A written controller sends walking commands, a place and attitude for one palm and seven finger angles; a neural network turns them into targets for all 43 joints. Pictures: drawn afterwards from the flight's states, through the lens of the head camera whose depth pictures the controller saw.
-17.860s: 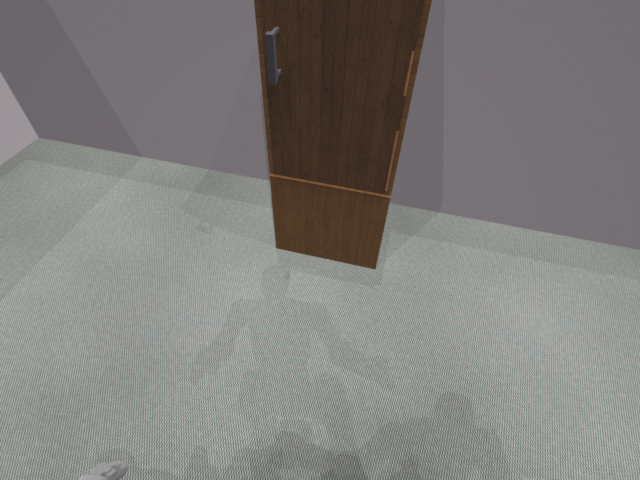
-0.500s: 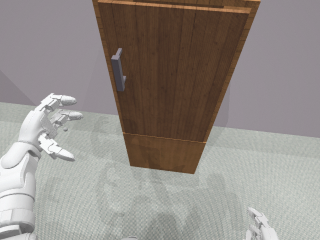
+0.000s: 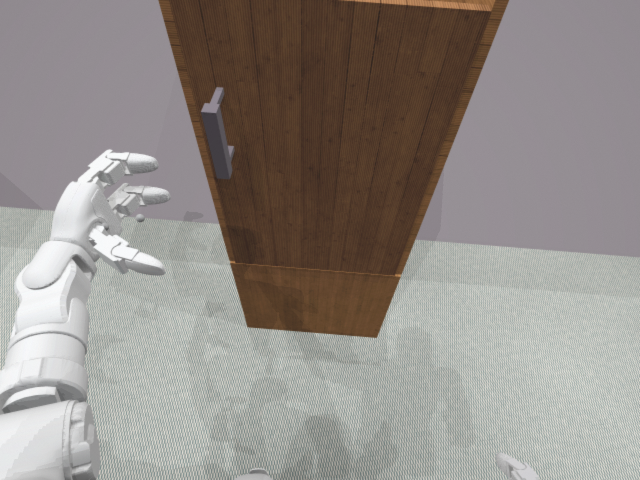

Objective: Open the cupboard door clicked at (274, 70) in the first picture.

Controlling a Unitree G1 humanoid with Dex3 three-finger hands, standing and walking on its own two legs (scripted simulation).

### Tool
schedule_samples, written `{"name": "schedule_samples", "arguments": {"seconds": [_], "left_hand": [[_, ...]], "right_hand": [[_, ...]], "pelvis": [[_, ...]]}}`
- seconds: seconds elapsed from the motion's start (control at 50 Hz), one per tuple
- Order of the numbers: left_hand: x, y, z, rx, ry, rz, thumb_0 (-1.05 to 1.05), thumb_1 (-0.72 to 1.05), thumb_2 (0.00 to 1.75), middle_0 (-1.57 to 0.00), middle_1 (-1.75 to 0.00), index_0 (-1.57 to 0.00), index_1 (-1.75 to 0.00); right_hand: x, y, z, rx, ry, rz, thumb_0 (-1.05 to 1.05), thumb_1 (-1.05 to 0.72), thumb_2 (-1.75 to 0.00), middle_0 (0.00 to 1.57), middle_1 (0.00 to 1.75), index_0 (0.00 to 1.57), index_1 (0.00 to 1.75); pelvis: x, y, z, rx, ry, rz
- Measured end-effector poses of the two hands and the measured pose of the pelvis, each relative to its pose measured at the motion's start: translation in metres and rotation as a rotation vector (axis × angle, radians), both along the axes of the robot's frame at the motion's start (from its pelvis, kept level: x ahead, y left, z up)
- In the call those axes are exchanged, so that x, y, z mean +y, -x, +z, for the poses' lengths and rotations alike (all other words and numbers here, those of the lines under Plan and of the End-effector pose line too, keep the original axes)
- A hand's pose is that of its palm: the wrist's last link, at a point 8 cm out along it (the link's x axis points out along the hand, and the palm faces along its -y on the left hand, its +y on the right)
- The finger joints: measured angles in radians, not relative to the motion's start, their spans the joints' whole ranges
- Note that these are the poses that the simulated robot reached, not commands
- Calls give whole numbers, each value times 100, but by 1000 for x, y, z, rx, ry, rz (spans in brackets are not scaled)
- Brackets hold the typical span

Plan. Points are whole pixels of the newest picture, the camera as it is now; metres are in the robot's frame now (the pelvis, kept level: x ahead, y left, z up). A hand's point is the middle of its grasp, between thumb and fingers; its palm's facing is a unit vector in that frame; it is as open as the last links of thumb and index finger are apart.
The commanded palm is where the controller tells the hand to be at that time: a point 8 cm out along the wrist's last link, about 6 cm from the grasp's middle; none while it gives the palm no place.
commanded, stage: move the hooked fingers beside the handle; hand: left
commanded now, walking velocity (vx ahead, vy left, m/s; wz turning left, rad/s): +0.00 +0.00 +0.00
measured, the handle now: (221, 134) +0.58 +0.16 +0.09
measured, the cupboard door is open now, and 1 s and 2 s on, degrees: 0 0 0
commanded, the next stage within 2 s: slide the fingers in behind the handle in 1.58 s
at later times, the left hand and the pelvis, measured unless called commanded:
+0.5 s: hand (162, 172) +0.48 +0.22 +0.10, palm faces -0.06 -1.00 +0.01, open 14.0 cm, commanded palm +0.47 +0.28 +0.10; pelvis +0.00 -0.01 -0.01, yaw -1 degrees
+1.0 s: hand (172, 152) +0.54 +0.23 +0.09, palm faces -0.07 -1.00 +0.00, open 14.0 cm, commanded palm +0.52 +0.27 +0.09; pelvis +0.01 +0.01 -0.02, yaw -3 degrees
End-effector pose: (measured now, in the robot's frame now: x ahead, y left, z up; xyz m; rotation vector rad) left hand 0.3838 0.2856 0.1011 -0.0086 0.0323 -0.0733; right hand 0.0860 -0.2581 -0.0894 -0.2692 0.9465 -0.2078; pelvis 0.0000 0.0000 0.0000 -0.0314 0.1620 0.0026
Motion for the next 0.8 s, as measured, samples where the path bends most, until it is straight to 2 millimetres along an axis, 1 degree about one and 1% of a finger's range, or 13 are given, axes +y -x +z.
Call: {"name": "schedule_samples", "arguments": {"seconds": [0.1,0.18,0.34,0.46,0.6,0.8], "left_hand": [[-4,-15,1,-1,5,10,-1,-50,30,-30,-120,-30,-120],[-4,-27,1,7,4,22,-1,-50,30,-30,-120,-30,-120],[-6,-53,1,12,-6,15,-1,-50,30,-30,-120,-30,-120],[-8,-72,2,13,-3,11,-1,-50,30,-30,-120,-30,-120],[-6,-90,4,12,6,15,-1,-50,30,-30,-120,-30,-120],[-3,-117,2,21,-5,9,-1,-50,30,-30,-120,-30,-120]], "right_hand": [[-6,9,-3,30,3,-20,1,-90,-90,20,30,20,30],[-11,20,-6,70,7,-36,1,-90,-90,20,30,20,30],[-24,52,-15,182,24,-87,1,-91,-90,20,30,20,30],[-29,77,-17,259,37,-133,1,-91,-90,20,30,20,30],[-27,97,-17,324,40,-175,1,-91,-90,20,30,20,30],[-15,109,-17,387,46,-190,1,-91,-90,20,30,20,30]], "pelvis": [[-3,1,-2,15,-2,-6],[-7,2,-4,29,-1,-7],[-12,4,-10,71,3,-13],[-14,4,-14,102,6,-20],[-13,1,-16,129,11,-30],[-5,-1,-20,169,25,-29]]}}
